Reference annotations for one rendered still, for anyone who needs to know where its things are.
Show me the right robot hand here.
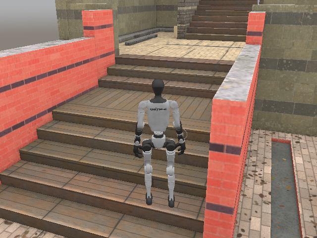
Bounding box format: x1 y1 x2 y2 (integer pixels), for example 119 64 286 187
175 142 186 155

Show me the left robot hand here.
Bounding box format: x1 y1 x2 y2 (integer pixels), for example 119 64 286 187
133 145 145 158

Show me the right robot upper arm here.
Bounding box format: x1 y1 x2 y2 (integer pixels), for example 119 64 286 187
168 100 180 128

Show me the left robot forearm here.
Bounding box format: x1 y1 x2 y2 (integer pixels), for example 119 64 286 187
134 122 143 146

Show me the humanoid robot head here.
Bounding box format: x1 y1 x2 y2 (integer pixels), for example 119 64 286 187
150 79 167 103

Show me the left robot upper arm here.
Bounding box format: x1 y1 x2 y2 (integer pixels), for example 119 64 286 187
137 100 148 128

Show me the right robot foot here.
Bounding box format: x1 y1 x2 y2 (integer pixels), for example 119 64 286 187
168 195 175 208

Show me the right robot forearm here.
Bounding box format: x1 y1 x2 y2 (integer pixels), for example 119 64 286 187
175 121 185 143

